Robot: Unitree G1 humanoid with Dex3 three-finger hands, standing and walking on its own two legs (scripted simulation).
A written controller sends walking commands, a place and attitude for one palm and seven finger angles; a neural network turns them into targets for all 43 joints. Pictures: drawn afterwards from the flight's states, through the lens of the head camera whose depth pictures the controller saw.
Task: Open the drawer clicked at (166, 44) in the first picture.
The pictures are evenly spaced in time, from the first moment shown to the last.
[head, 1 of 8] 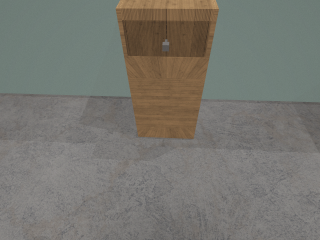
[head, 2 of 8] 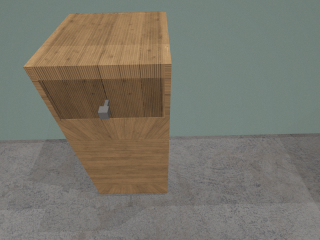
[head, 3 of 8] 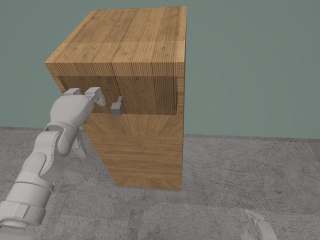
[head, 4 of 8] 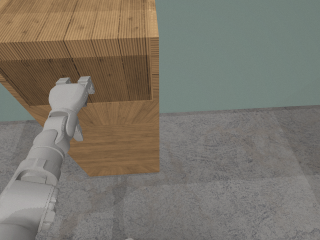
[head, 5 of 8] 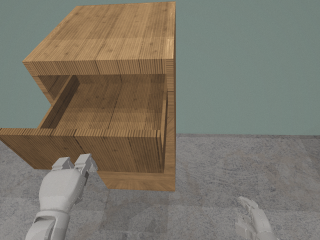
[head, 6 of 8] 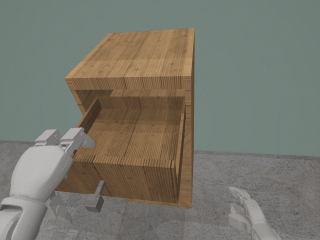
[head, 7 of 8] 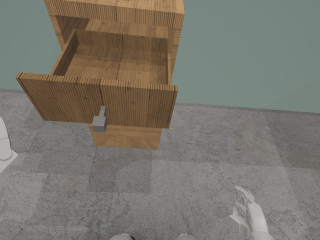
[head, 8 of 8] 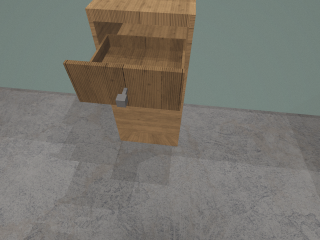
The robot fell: no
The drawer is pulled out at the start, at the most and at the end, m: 0.00 0.30 0.30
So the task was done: yes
